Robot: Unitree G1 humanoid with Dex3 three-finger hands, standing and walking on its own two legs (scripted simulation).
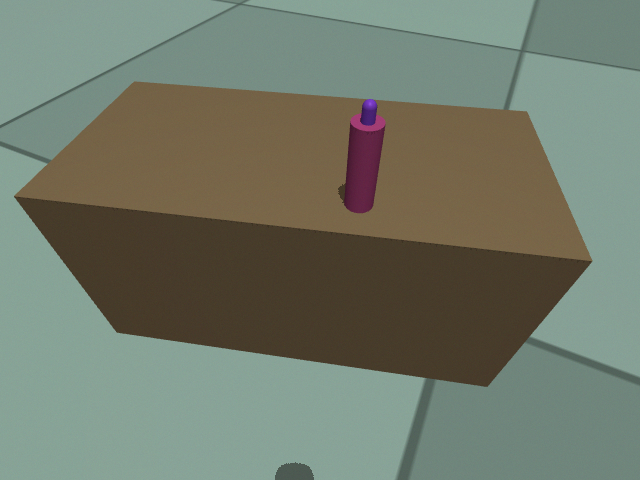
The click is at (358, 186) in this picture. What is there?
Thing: necked bottle
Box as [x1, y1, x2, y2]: [344, 99, 385, 212]
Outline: 372,99 367,99 364,101 362,105 362,112 353,116 350,121 344,204 349,210 354,212 365,212 369,210 372,206 385,122 380,116 375,114 376,103
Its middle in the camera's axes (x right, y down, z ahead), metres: +0.10 -0.17 +0.81
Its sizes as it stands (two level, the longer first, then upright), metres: 0.068 0.068 0.258
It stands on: a support 0.65 m high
